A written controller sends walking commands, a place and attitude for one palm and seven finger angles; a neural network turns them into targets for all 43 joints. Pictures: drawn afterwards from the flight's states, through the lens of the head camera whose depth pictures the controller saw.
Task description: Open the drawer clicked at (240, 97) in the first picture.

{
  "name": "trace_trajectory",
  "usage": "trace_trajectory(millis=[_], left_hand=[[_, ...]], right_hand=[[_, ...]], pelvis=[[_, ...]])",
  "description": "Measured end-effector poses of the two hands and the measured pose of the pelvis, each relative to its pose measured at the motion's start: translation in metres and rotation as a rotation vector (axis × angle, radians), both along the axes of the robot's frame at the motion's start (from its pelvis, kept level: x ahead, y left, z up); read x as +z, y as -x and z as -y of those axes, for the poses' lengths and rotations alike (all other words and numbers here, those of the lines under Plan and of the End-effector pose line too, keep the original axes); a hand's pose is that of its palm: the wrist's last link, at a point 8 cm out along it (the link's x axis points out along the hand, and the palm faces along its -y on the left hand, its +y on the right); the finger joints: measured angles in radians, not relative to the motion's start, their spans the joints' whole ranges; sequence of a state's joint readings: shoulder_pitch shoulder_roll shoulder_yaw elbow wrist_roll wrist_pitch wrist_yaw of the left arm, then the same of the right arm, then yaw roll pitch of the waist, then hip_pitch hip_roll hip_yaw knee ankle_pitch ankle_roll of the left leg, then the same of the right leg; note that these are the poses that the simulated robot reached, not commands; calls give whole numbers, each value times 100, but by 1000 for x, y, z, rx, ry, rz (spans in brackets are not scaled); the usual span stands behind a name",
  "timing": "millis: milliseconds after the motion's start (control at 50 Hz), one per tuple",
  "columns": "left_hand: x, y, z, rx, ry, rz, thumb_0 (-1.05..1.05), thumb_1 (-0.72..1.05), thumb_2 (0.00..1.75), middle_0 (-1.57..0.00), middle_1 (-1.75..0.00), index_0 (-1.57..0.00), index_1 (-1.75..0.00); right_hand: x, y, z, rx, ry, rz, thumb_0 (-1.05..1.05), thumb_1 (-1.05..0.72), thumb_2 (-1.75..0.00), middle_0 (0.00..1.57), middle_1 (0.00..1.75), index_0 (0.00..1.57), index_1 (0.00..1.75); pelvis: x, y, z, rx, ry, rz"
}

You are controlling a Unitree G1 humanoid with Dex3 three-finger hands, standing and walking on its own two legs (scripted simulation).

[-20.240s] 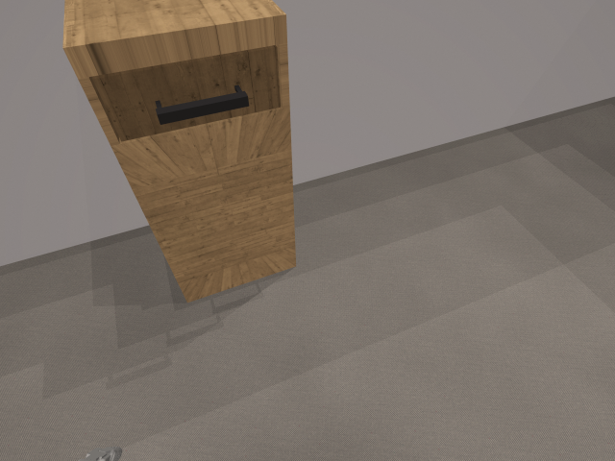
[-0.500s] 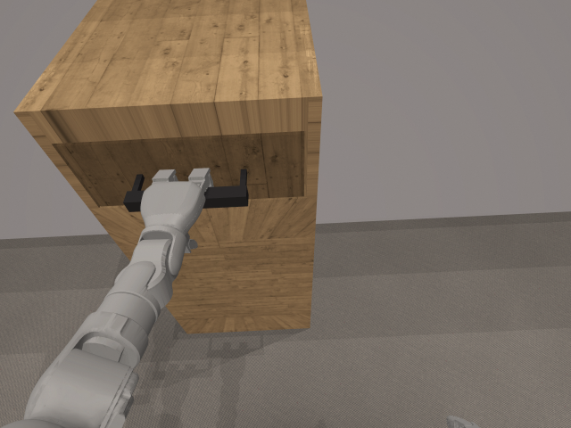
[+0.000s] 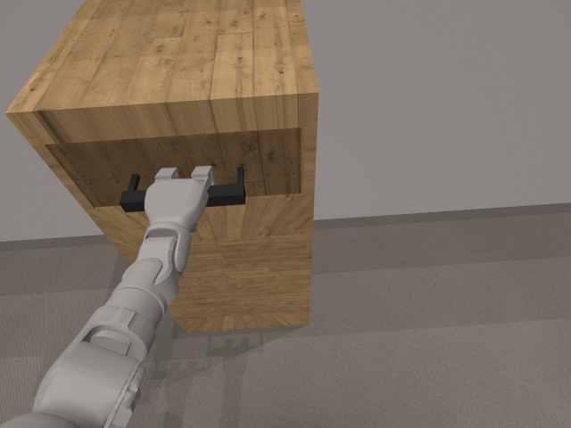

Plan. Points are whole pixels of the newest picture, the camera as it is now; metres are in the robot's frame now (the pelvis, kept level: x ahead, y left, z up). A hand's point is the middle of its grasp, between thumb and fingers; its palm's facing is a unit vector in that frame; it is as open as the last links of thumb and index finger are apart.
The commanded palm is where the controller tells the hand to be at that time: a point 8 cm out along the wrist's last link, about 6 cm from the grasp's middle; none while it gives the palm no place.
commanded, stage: pull the drawer open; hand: left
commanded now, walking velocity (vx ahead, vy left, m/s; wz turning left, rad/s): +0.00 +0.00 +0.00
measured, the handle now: (186, 187) +0.48 +0.18 +0.05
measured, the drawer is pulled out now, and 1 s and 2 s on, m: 0.00 0.07 0.28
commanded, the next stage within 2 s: none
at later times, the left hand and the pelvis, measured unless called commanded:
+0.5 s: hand (186, 239) +0.39 +0.17 +0.02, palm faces +0.02 -0.05 -1.00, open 5.8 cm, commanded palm +0.37 +0.17 +0.09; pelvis +0.02 +0.00 +0.00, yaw +0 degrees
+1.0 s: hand (185, 256) +0.36 +0.16 +0.03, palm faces +0.01 -0.11 -0.99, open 5.8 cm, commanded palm +0.30 +0.17 +0.09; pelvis +0.02 -0.01 +0.01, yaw -2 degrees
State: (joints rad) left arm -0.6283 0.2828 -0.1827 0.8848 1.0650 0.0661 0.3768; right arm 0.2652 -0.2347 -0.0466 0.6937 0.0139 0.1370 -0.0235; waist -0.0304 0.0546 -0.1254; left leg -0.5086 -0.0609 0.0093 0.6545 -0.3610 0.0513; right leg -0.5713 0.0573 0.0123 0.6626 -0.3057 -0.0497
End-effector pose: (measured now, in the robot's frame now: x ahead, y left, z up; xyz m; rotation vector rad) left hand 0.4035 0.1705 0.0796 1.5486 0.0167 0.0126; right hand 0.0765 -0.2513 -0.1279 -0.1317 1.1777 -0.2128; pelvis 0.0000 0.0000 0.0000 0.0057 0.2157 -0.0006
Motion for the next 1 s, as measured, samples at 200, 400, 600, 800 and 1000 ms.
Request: trace_trajectory(millis=[200, 400, 600, 800, 1000], left_hand=[[0, 5, 0, 6, 22, 0, 1, 69, 79, -34, -135, -38, -135], [-2, 32, 2, 9, 50, 19, 2, 70, 78, -30, -135, -39, -135], [0, 34, 3, 23, 8, 0, 0, 68, 82, -35, -135, -38, -135], [1, 34, 3, 20, 26, -20, 1, 68, 80, -35, -135, -40, -135], [-1, 68, 3, 14, 91, 12, 3, 71, 76, -27, -135, -39, -133]], right_hand=[[6, -12, 2, -11, -8, 39, 1, -90, -90, 20, 30, 20, 30], [11, -55, -3, 32, -34, 109, 1, -90, -90, 20, 30, 20, 30], [16, -96, -16, 111, -28, 168, 1, -90, -90, 20, 30, 20, 30], [19, -85, -13, 100, -27, 178, 1, -90, -90, 20, 30, 20, 30], [19, -64, 6, 39, -33, 163, 1, -90, -90, 20, 30, 20, 30]], pelvis=[[2, -6, -1, -17, 0, 3], [4, -20, -2, -17, 2, 21], [4, -16, 3, 14, -2, 44], [4, -11, 10, 2, -8, 46], [6, -19, 9, -41, -10, 46]])
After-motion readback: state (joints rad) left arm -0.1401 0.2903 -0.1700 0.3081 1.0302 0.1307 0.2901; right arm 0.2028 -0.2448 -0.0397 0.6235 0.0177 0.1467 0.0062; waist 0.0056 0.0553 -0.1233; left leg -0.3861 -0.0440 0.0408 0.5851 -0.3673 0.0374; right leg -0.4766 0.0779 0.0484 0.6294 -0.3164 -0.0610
